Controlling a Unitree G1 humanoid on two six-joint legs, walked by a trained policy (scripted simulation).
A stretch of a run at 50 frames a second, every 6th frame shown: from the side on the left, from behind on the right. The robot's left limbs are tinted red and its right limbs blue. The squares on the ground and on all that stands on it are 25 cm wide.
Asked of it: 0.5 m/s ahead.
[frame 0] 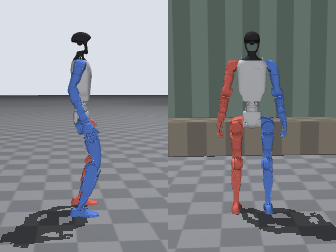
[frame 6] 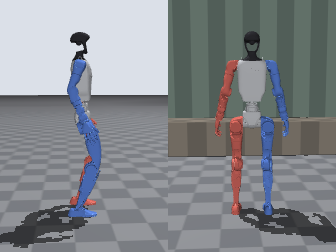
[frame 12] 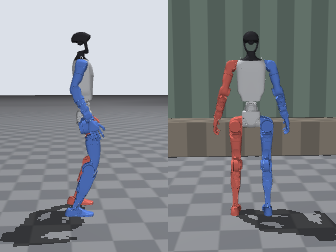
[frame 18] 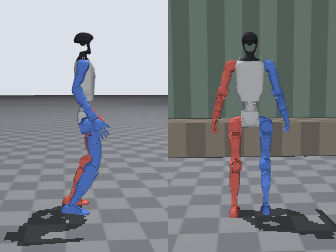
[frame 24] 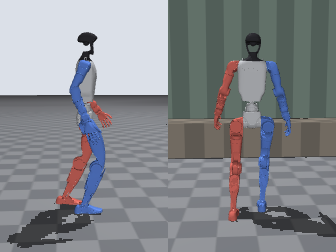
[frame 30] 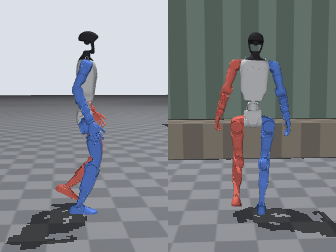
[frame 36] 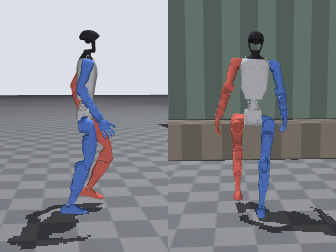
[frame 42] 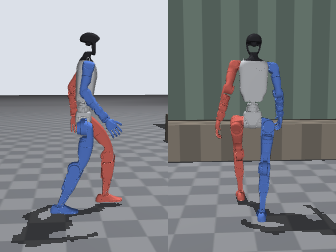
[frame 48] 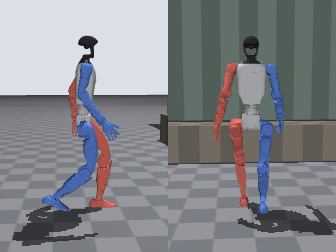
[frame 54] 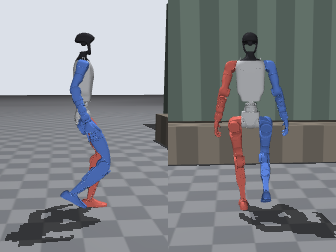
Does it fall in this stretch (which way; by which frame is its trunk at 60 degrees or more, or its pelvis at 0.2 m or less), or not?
no
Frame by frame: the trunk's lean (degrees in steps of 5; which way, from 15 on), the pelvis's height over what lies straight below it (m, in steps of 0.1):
0: 0, 0.8
6: 5, 0.8
12: 5, 0.8
18: 0, 0.8
24: 0, 0.8
30: 5, 0.8
36: 5, 0.8
42: 5, 0.8
48: 5, 0.7
54: 0, 0.8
